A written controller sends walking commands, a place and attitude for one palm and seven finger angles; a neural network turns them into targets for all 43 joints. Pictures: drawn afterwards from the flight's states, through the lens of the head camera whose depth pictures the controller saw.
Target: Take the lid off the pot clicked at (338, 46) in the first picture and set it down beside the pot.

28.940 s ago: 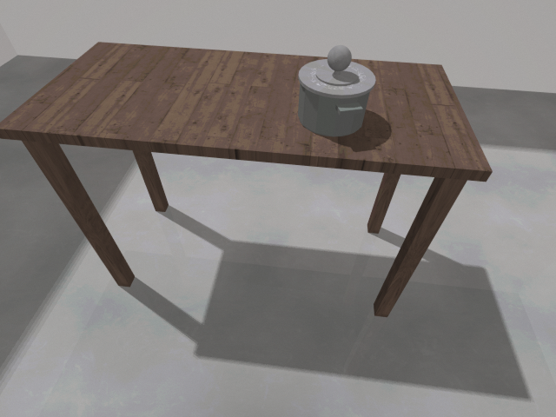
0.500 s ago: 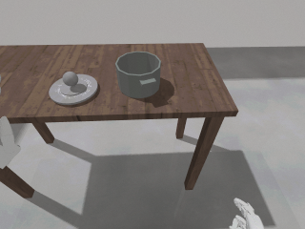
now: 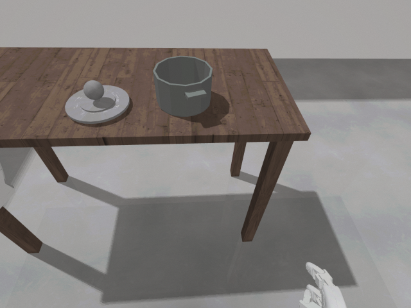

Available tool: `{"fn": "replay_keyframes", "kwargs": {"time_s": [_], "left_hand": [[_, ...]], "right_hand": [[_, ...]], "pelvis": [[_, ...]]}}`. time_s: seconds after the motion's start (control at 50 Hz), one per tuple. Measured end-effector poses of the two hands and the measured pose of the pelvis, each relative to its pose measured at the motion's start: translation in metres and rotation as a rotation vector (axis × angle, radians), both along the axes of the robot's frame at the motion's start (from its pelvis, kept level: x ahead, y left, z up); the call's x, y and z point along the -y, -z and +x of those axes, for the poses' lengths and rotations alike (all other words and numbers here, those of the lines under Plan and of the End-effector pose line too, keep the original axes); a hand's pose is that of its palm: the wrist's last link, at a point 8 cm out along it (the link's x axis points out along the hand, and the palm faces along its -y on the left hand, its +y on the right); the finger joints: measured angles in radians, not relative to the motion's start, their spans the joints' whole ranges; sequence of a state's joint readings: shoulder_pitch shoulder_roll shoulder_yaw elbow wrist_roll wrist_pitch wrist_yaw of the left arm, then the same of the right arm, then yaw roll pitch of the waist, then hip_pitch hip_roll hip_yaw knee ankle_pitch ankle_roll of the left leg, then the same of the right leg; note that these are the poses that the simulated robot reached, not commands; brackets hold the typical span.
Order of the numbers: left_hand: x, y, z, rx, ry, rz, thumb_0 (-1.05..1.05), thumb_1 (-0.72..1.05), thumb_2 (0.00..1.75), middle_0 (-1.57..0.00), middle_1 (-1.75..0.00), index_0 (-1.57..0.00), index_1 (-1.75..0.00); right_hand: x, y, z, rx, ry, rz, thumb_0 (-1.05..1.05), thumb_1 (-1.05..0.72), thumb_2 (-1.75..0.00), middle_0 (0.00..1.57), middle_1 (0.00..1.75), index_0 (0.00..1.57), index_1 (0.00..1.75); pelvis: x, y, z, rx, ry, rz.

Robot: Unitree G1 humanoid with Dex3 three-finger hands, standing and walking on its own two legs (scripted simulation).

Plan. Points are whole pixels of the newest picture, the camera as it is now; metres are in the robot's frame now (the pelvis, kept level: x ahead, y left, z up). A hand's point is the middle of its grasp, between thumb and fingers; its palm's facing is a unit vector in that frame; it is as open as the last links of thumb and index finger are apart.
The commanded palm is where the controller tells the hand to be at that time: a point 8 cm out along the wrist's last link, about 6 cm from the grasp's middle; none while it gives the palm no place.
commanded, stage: step back with the hand held close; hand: left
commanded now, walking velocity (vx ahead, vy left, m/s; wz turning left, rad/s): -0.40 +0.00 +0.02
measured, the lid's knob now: (93, 90) +0.63 +0.35 +0.08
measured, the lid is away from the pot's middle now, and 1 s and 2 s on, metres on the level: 0.25 0.25 0.25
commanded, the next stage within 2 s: stop stepping back and stand still in 0.34 s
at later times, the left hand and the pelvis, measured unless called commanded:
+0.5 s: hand (12, 283) +0.11 +0.20 +0.21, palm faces +0.24 -0.80 -0.55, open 7.4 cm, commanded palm +0.04 +0.27 +0.24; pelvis -0.10 +0.00 +0.00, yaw -2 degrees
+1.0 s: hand out of the picture -0.02 +0.23 +0.24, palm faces +0.50 -0.78 -0.39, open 7.4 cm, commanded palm -0.08 +0.28 +0.24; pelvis -0.20 +0.00 -0.01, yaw +3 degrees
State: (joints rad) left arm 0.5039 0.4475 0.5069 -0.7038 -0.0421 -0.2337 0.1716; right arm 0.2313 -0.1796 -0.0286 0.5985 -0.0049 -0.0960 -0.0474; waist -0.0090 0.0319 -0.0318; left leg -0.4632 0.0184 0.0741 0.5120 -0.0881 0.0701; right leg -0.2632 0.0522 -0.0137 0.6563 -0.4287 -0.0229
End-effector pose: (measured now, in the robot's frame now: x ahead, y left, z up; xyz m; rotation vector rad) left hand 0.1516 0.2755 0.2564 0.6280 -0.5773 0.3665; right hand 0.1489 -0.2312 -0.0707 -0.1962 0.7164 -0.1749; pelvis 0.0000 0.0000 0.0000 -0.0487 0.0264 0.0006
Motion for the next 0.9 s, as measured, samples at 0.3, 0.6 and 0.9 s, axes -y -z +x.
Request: {"fn": "replay_keyframes", "kwargs": {"time_s": [0.3,0.6,0.9], "left_hand": [[0.019,0.021,0.002,-0.138,0.214,-0.023,0.01,0.88,0.9,-0.21,-0.3,-0.21,-0.3],[0.015,0.021,-0.115,-0.185,0.063,-0.041,0.01,0.88,0.9,-0.21,-0.3,-0.21,-0.3],[0.007,0.002,-0.193,0.002,-0.041,-0.041,0.01,0.88,0.9,-0.21,-0.3,-0.21,-0.3]], "right_hand": [[0.008,-0.018,-0.046,0.006,0.051,-0.044,0.02,-0.9,-0.9,0.2,0.3,0.2,0.3],[0.026,-0.006,-0.141,-0.029,0.08,-0.025,0.02,-0.9,-0.9,0.2,0.3,0.2,0.3],[-0.001,0.012,-0.188,-0.008,-0.024,0.036,0.02,-0.9,-0.9,0.2,0.3,0.2,0.3]], "pelvis": [[-0.007,-0.007,-0.049,-0.017,0.074,0.046],[0.002,-0.005,-0.126,0.013,0.038,0.073],[0.006,0.001,-0.179,0.084,-0.053,0.072]]}}
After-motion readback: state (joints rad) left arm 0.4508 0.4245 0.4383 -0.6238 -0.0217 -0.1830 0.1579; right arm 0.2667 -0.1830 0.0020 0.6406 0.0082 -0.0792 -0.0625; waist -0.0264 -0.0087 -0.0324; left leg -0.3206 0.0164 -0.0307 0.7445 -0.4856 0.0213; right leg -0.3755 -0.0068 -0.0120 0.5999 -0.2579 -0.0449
